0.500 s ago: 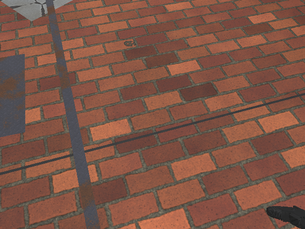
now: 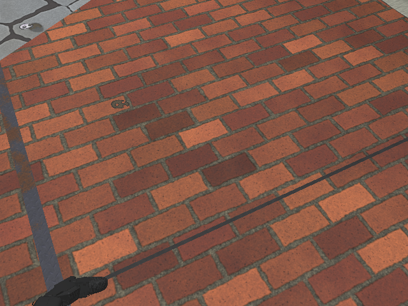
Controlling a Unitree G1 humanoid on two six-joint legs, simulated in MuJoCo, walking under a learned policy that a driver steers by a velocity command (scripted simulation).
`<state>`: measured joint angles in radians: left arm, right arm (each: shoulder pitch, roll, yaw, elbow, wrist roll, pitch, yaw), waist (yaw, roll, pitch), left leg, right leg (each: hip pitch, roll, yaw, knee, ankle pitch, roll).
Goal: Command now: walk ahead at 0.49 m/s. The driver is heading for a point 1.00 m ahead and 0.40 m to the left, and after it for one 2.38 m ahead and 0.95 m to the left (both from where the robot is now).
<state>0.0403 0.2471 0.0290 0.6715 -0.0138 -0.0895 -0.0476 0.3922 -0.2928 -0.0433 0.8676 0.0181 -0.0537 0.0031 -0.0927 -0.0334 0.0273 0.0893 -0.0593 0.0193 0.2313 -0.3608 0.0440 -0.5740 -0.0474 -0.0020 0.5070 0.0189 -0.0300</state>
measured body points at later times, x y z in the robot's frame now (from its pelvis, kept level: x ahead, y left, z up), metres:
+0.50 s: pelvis +0.28 +0.00 +0.00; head +0.31 +0.01 +0.45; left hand +0.29 +0.28 -0.12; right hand +0.50 -0.22 -0.09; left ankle +0.45 +0.15 -0.70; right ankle +0.17 -0.12 -0.73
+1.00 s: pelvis +0.56 +0.08 +0.01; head +0.59 +0.11 +0.46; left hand +0.68 +0.39 -0.07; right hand +0.73 -0.17 -0.09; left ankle +0.45 +0.13 -0.73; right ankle +0.79 +0.01 -0.70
